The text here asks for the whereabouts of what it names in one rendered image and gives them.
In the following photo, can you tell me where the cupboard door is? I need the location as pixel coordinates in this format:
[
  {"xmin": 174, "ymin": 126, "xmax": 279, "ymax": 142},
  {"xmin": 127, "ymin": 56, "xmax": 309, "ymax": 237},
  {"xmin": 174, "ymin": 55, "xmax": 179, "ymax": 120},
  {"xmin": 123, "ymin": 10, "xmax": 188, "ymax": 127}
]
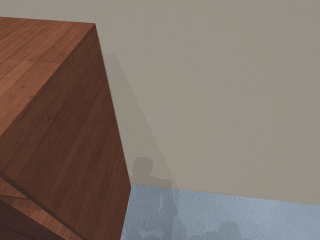
[{"xmin": 0, "ymin": 199, "xmax": 66, "ymax": 240}]

